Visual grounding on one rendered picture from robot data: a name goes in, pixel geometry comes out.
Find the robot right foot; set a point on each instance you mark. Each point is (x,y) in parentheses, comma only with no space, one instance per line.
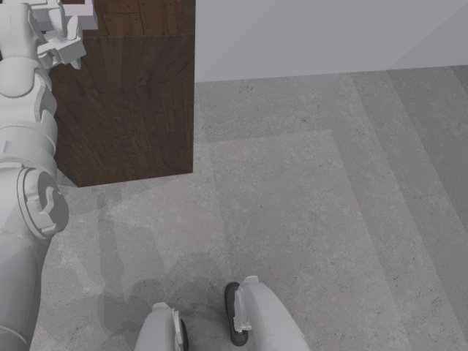
(238,338)

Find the left robot upper arm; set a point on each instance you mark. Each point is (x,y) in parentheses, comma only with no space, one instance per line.
(32,211)

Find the handle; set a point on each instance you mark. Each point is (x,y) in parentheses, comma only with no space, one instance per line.
(86,13)

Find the right robot thigh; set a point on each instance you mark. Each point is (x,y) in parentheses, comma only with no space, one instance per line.
(273,327)

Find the drawer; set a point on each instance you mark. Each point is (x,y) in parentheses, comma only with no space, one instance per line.
(130,17)

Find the cabinet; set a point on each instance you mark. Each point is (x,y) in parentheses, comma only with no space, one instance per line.
(128,113)

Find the robot left forearm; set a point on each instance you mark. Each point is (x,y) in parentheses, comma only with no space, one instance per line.
(28,129)

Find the robot left hand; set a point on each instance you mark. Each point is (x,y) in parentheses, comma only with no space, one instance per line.
(20,35)

